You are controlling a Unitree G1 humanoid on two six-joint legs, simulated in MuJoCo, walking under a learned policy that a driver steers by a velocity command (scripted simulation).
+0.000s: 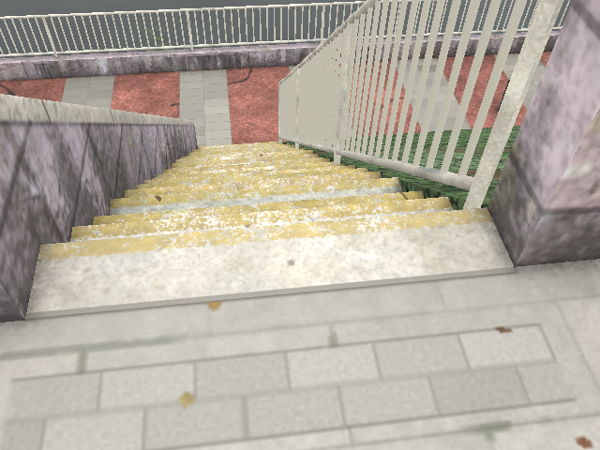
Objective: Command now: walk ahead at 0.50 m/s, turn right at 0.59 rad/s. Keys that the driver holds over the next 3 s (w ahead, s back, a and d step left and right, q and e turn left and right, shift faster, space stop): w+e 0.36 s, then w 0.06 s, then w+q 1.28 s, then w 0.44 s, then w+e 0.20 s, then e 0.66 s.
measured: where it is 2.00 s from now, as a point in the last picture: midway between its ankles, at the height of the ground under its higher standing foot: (312, 254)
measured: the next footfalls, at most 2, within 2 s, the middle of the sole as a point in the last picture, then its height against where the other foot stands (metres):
right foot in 0.36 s outside the picture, level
left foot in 0.96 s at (309, 350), level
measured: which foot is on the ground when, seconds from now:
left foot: down 0.00-0.38, up 0.40-0.94, down 0.96-1.00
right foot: up 0.00-0.34, down 0.36-0.98, up 1.00-1.00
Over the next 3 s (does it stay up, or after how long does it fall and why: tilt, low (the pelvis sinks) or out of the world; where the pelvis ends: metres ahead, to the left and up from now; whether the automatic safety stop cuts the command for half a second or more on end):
stays up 1.33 0.18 -0.40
